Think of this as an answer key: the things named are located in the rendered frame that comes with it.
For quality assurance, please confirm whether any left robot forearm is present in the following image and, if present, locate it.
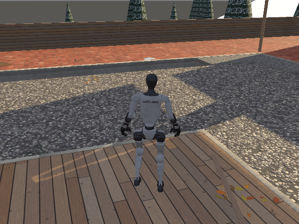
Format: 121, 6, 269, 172
122, 112, 132, 128

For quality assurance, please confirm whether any left robot hand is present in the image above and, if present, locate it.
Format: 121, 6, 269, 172
121, 126, 131, 136

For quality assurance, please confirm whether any robot right foot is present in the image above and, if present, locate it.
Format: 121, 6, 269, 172
157, 181, 164, 192

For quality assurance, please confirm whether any robot right upper arm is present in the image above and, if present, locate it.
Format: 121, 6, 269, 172
161, 94, 174, 120

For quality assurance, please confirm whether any robot left upper arm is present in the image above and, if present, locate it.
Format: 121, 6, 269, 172
128, 93, 141, 119

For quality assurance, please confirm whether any robot left shin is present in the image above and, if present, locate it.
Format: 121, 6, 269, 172
135, 148, 142, 180

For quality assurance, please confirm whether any right robot hand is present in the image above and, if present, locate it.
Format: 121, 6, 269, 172
170, 126, 181, 137

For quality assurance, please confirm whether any right robot forearm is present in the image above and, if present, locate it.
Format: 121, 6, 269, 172
170, 113, 179, 129

